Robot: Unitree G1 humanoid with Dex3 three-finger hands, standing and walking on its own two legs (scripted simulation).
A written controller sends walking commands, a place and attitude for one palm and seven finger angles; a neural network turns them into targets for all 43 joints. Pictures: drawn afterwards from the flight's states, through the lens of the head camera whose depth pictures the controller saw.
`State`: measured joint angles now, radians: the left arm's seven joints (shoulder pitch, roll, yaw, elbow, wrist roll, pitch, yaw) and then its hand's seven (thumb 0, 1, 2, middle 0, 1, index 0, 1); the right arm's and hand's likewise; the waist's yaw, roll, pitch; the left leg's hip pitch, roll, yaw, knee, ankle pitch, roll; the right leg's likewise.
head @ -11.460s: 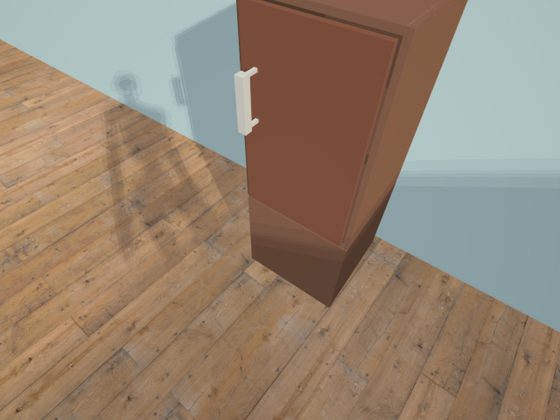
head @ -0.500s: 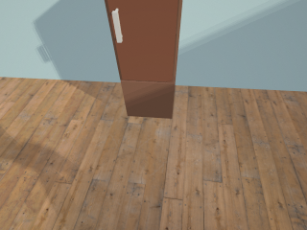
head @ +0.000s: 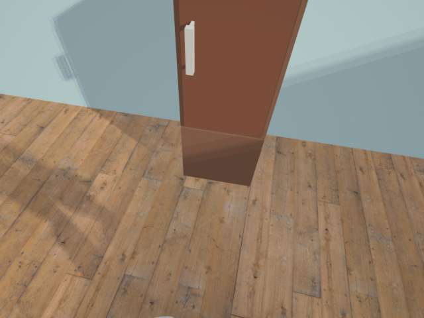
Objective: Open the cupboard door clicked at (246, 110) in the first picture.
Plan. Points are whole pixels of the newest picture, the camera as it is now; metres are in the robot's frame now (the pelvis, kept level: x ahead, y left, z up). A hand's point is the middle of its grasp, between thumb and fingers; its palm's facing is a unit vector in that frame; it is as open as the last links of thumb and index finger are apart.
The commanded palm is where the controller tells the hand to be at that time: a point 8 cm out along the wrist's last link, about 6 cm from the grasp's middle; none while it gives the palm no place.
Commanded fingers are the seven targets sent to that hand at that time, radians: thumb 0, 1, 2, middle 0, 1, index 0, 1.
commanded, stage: take the last steps up to it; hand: left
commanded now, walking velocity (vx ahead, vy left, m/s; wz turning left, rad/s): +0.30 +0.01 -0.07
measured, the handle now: (191, 48) +0.87 +0.16 +0.04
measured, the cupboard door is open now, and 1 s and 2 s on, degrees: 0 0 0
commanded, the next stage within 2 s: come to a stop and stand still in 0.54 s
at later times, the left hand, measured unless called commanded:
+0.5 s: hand (153, 269) +0.23 +0.15 -0.15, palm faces +0.03 -0.97 -0.22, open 7.2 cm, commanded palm none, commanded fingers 0.00 0.90 0.90 -0.20 -0.30 -0.20 -0.30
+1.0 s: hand (156, 239) +0.31 +0.17 -0.17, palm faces +0.02 -0.97 -0.23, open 7.4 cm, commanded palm none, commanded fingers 0.00 0.90 0.90 -0.20 -0.30 -0.20 -0.30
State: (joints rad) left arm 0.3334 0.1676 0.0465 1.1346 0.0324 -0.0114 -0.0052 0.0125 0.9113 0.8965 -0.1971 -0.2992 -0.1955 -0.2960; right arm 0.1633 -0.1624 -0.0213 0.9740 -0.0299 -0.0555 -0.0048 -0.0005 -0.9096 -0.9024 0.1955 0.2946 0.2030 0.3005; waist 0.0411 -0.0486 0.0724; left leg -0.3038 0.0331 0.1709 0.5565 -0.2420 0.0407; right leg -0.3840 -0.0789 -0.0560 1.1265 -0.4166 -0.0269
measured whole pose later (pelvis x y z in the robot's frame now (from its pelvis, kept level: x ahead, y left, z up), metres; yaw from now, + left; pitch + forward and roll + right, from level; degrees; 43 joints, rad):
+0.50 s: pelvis +0.19 -0.03 +0.02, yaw +0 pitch +0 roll +0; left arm 0.24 0.17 0.05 1.05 0.03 -0.07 0.02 0.00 0.95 0.90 -0.20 -0.30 -0.20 -0.30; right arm 0.29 -0.17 -0.04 1.07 -0.02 -0.01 0.01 0.01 -0.91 -0.90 0.19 0.29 0.20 0.30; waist -0.02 0.01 0.04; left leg -0.47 0.08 0.07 0.92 -0.32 -0.02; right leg -0.16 -0.01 -0.13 0.38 -0.22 -0.05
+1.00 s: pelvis +0.29 -0.02 +0.00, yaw -1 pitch +0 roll +1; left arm 0.25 0.17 0.03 1.05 0.03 0.02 0.03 0.01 0.91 0.90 -0.20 -0.30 -0.20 -0.30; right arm 0.14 -0.18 -0.03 1.04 -0.01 0.05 -0.03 0.00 -0.92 -0.90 0.20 0.30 0.21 0.30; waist 0.02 0.00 0.06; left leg -0.33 0.05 0.08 0.60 -0.27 -0.01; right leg -0.23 0.00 -0.05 0.58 -0.35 -0.04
